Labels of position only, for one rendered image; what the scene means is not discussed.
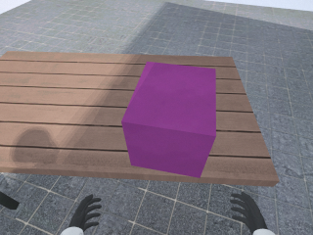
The table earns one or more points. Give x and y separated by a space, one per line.
61 113

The carton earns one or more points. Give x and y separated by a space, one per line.
170 122

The robot right hand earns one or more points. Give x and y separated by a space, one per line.
253 219

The robot left hand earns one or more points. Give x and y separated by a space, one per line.
80 216

